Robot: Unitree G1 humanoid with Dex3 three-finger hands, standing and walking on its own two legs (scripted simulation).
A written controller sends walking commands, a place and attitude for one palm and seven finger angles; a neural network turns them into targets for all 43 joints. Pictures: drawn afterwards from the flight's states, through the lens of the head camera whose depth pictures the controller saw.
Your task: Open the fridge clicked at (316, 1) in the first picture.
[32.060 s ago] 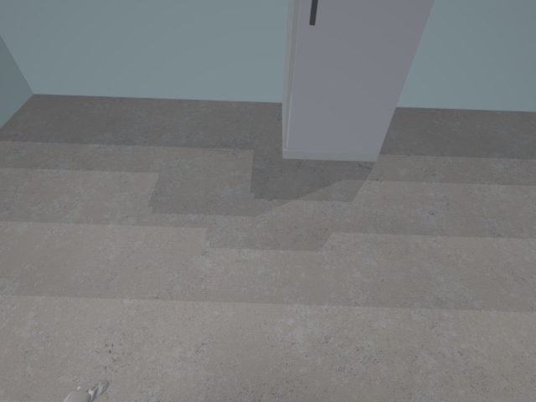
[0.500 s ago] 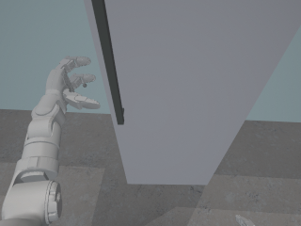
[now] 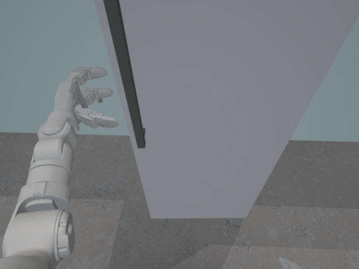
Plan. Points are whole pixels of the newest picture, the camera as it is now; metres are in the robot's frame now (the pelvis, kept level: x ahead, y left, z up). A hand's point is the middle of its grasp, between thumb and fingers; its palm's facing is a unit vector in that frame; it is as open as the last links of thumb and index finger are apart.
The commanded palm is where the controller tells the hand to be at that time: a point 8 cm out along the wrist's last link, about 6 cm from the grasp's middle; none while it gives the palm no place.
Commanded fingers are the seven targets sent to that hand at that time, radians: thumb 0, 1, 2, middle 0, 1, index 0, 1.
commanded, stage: move the hooked fingers beside the handle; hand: left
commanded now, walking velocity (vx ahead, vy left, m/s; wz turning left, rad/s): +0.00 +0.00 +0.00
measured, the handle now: (128, 67) +0.47 +0.12 +0.24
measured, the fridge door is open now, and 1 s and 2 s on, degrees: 3 2 1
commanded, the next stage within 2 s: feel for the door with the fingertips in 0.18 s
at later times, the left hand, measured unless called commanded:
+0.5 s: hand (108, 102) +0.42 +0.17 +0.18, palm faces -0.03 -1.00 +0.02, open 14.0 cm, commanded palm +0.39 +0.22 +0.18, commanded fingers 0.00 -0.50 0.30 -0.30 -1.20 -0.30 -1.20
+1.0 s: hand (111, 100) +0.43 +0.16 +0.18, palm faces +0.01 -1.00 +0.01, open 13.9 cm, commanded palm +0.41 +0.21 +0.18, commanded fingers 0.00 -0.50 0.30 -0.30 -1.20 -0.30 -1.20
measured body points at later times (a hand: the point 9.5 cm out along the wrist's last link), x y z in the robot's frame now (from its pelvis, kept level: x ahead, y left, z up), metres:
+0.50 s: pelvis +0.00 +0.00 +0.00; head +0.00 +0.00 +0.45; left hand +0.41 +0.22 +0.18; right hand +0.13 -0.25 -0.10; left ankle +0.02 +0.11 -0.74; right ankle -0.04 -0.09 -0.74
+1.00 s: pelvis -0.01 +0.00 +0.00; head +0.00 -0.01 +0.45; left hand +0.42 +0.21 +0.18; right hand +0.11 -0.26 -0.11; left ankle +0.02 +0.11 -0.74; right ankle -0.04 -0.09 -0.74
